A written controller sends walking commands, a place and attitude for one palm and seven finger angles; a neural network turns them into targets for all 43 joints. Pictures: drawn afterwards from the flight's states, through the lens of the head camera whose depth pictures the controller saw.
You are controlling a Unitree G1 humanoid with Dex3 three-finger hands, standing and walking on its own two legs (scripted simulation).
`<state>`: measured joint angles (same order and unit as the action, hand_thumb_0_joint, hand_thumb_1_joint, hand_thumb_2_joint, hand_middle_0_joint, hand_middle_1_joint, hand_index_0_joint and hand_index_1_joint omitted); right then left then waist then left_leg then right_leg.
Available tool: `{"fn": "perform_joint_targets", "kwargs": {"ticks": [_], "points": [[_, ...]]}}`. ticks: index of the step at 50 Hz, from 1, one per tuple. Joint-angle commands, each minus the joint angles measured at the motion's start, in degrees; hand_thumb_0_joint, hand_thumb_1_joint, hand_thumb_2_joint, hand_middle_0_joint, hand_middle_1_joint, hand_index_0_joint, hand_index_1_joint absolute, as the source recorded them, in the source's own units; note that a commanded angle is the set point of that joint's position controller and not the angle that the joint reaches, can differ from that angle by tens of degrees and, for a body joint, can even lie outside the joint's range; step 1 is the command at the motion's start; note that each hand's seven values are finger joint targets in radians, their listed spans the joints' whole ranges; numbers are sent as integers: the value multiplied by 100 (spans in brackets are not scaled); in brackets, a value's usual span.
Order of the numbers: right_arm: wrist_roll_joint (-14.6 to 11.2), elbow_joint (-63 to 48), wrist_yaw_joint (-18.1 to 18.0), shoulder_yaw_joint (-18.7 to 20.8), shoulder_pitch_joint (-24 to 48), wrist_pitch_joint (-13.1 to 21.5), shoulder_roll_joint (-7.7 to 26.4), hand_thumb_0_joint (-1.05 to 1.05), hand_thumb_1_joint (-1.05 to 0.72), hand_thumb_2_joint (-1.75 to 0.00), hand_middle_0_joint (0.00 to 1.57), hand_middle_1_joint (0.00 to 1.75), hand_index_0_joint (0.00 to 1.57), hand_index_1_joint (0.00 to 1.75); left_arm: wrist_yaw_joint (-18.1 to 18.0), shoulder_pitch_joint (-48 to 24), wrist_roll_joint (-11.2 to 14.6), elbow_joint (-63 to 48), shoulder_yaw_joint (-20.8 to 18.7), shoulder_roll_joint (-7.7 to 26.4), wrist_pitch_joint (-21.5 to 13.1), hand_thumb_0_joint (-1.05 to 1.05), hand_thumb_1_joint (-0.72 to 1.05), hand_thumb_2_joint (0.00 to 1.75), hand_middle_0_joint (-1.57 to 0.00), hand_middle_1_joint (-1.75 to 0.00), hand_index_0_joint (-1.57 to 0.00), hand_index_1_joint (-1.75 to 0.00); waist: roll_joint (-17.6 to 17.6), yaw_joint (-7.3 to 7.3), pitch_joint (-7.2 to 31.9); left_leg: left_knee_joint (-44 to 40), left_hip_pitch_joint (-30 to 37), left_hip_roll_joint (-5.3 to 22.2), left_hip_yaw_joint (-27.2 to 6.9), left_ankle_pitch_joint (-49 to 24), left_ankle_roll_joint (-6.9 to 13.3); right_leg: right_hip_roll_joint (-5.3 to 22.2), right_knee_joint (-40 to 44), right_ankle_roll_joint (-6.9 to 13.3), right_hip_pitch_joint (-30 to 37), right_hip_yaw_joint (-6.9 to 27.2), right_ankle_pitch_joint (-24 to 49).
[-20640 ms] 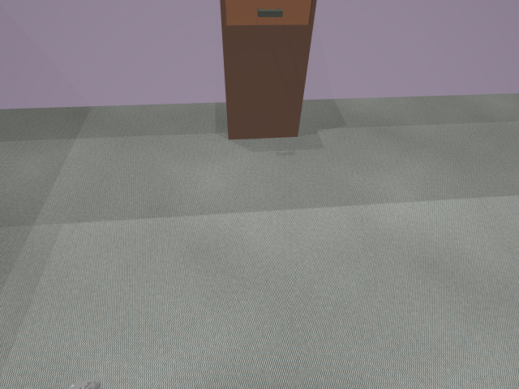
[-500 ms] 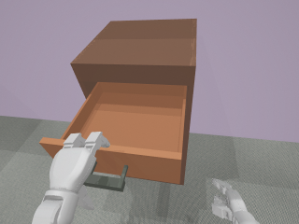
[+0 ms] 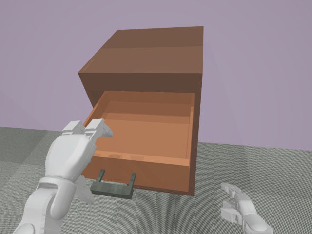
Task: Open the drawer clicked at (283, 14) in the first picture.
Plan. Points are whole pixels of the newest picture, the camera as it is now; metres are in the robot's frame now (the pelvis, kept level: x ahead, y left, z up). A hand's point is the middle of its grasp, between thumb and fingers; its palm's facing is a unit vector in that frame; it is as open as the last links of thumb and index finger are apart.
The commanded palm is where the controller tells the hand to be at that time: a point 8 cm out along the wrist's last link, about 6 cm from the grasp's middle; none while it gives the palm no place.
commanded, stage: draw the hand back to the body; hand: left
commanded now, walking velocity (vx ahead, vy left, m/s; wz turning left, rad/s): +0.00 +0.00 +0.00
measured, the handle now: (114, 182) +0.25 +0.17 -0.01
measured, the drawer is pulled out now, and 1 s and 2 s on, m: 0.30 0.30 0.30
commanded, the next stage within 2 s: step back with the hand held close in 1.68 s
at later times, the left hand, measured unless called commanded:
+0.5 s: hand (70, 173) +0.20 +0.21 +0.13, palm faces +0.12 -0.14 -0.98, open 13.8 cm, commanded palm +0.16 +0.21 +0.19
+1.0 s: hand (63, 158) +0.21 +0.22 +0.18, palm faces +0.34 -0.88 -0.32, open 12.8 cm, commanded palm +0.15 +0.26 +0.19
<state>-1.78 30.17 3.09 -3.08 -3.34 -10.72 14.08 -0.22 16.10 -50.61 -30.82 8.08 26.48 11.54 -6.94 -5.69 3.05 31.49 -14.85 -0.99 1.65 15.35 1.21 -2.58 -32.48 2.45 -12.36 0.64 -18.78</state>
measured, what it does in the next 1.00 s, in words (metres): stands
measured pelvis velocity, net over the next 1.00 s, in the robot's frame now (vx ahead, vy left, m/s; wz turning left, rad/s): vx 0.02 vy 0.01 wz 0.04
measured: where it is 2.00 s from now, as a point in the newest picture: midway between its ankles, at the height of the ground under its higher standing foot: outside the picture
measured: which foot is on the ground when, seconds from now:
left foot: down 0.00-1.00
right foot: down 0.00-1.00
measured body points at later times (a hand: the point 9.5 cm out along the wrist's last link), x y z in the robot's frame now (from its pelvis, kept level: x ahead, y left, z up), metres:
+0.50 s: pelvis +0.00 +0.01 +0.00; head -0.01 -0.04 +0.45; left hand +0.18 +0.22 +0.19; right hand +0.23 -0.19 -0.08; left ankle +0.02 +0.11 -0.73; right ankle -0.01 -0.09 -0.73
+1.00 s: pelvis +0.02 +0.01 +0.00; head +0.01 +0.00 +0.45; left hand +0.18 +0.26 +0.19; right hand +0.22 -0.18 -0.07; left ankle +0.02 +0.11 -0.73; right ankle -0.01 -0.09 -0.73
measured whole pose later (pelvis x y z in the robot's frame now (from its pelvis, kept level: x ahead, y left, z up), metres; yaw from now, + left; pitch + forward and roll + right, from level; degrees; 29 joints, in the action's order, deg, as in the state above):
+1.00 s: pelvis +0.02 +0.01 +0.00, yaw +2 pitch -2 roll +0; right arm -0.5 33.3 -3.1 -3.7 -11.8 6.7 10.8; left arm -6.8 30.5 2.8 -34.4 -10.6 17.8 -5.7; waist -1.5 -2.7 -0.2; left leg 29.6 -10.9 -2.0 -0.4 16.4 1.9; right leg -1.7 -27.4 1.7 -6.3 -1.2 -18.9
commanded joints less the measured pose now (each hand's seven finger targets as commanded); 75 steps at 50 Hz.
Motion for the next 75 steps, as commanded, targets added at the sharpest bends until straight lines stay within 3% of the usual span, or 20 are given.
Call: {"fn": "perform_joint_targets", "kwargs": {"ticks": [1,8,9,13,15,18,20,23,32,34,35,36,38,39,42,46,51,55,68,75], "points": [[-7,-1032,-21,181,1127,278,426,0,-90,-90,20,30,20,30,-57,-591,-16,-938,-665,726,-95,0,-50,30,-30,-120,-30,-120,732,-15,462,-362,382,123,-20,-1055,66,208,766,-139,-66,214,1005],[-28,-1002,-136,167,1238,418,475,0,-90,-90,20,30,20,30,-225,-953,56,-994,-1297,1235,-379,0,-50,30,-30,-120,-30,-120,471,-19,493,-363,530,105,-95,-804,72,203,948,-83,-131,331,663],[36,-1044,-136,159,1084,438,419,0,-90,-90,20,30,20,30,-205,-840,5,-1023,-1084,1040,-410,0,-50,30,-30,-120,-30,-120,467,-72,685,-320,534,79,-77,-909,89,255,881,-94,-38,285,739],[-39,-1082,-146,202,1156,518,520,0,-90,-90,20,30,20,30,-262,-343,285,-1223,-1400,1176,-507,0,-50,30,-30,-120,-30,-120,398,-22,634,-325,556,94,-123,-1058,62,220,850,-94,-36,242,1199],[14,-1066,-142,223,973,486,505,0,-90,-90,20,30,20,30,-241,18,206,-1168,-1195,952,-512,0,-50,30,-30,-120,-30,-120,567,-22,529,-308,504,102,-96,-1139,51,253,836,-109,-157,204,1213],[-22,-1136,-155,221,1053,521,585,0,-90,-90,20,30,20,30,-314,45,288,-1419,-1470,1197,-556,0,-50,30,-30,-120,-30,-120,511,1,600,-277,493,117,-126,-1076,51,229,808,-109,-137,199,1311],[32,-1098,-165,228,857,485,541,0,-90,-90,20,30,20,30,-322,155,170,-1306,-1331,1075,-581,0,-50,30,-30,-120,-30,-120,651,5,522,-267,453,124,-110,-1073,44,263,800,-114,-276,139,1135],[-29,-1143,-198,237,968,514,610,0,-90,-90,20,30,20,30,-401,236,262,-1394,-1728,1383,-643,0,-50,30,-30,-120,-30,-120,548,-1,563,-257,484,144,-166,-999,42,212,793,-89,-257,182,1129],[11,-1193,-248,266,695,466,620,0,-90,-90,20,30,20,30,-377,624,342,-1325,-1790,1392,-767,0,-50,30,-30,-120,-30,-120,525,12,519,-263,459,169,-143,-1083,38,254,746,-148,-372,-20,1095],[10,-1255,-253,231,686,506,600,0,-90,-90,20,30,20,30,-369,655,368,-1479,-1776,1387,-787,0,-50,30,-30,-120,-30,-120,274,-14,665,-257,476,181,-161,-1035,47,247,722,-121,-348,-64,951],[-114,-1438,-401,230,393,1069,-6,0,-90,-90,20,30,20,30,-414,224,4610,-1563,-1359,-1055,-1295,0,-47,32,-30,-118,-30,-118,928,584,154,-350,1085,260,-309,-638,193,165,718,-68,-222,-279,877],[-23,-1178,-518,245,159,1381,231,0,-90,-90,20,30,20,30,-542,925,4740,-979,-1792,-347,-1512,0,-43,33,-29,-115,-29,-115,1102,438,27,-437,1012,383,-374,-491,148,157,709,-71,-287,-246,673],[26,-1016,-696,220,255,1608,342,0,-90,-90,20,30,20,30,-703,1029,5241,-1441,-2522,226,-1769,0,-36,36,-29,-111,-29,-111,1155,283,149,-574,906,341,-410,-511,80,224,848,-117,-64,-215,680],[69,-1040,-732,172,185,1757,260,0,-90,-90,20,30,20,30,-726,717,5248,-1929,-2271,12,-1959,0,-32,37,-29,-109,-29,-109,782,297,418,-586,937,275,-369,-704,90,310,820,-102,108,-220,870],[93,-839,-738,171,64,1993,253,0,-90,-90,20,30,20,30,-766,952,5322,-1856,-2263,-90,-2075,0,-22,42,-28,-102,-28,-102,52,291,109,-632,872,292,-353,-1077,10,365,847,-61,107,-220,1146],[109,-638,-686,201,14,2093,284,0,-90,-90,20,30,20,30,-734,1170,5383,-1473,-2338,-171,-2093,0,-8,48,-27,-93,-27,-93,139,298,-96,-666,749,318,-386,-1227,-20,344,897,-45,142,-273,1291],[80,-573,-659,291,52,2050,320,0,-90,-90,20,30,20,30,-682,1467,5469,-1442,-2595,-63,-2107,0,9,55,-26,-82,-26,-82,436,280,193,-570,836,330,-337,-1634,-3,368,895,-78,320,-273,1798],[44,-531,-661,336,34,2022,343,0,-90,-90,20,30,20,30,-681,1608,5477,-1526,-2705,-1,-2091,0,23,62,-25,-73,-25,-73,316,293,377,-515,929,340,-344,-1961,-26,376,851,-103,355,-296,2001],[-17,-463,-778,412,124,1828,401,0,-90,-90,20,30,20,30,-755,1432,5553,-1102,-3204,313,-2048,0,69,81,-22,-43,-22,-43,432,280,207,-535,897,270,-326,-1596,6,379,997,-119,284,-261,1913],[-12,-476,-765,379,141,1837,388,0,-90,-90,20,30,20,30,-761,1321,5546,-1055,-3090,270,-2032,0,90,90,-20,-30,-20,-30,372,284,152,-583,916,242,-336,-1425,26,407,1040,-136,248,-253,1766]]}}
